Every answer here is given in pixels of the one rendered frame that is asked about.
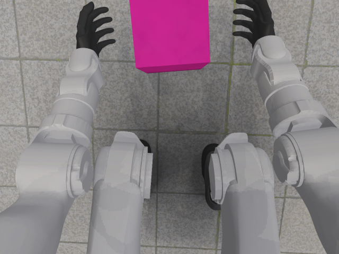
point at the right robot shin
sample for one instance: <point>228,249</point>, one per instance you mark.
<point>266,166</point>

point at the left robot thigh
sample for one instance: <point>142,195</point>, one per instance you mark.
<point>117,202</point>

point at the robot right hand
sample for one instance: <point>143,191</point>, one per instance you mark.
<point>262,23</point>

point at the carton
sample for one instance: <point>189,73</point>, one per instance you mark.
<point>170,35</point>

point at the right robot forearm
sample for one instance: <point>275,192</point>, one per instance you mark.
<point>283,91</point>

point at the robot left hand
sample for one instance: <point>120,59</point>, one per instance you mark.
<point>86,35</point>

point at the left robot forearm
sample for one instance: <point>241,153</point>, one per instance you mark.
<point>74,107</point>

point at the left robot upper arm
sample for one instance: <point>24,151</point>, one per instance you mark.
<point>49,178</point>

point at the right robot upper arm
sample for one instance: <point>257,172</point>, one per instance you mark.
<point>308,160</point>

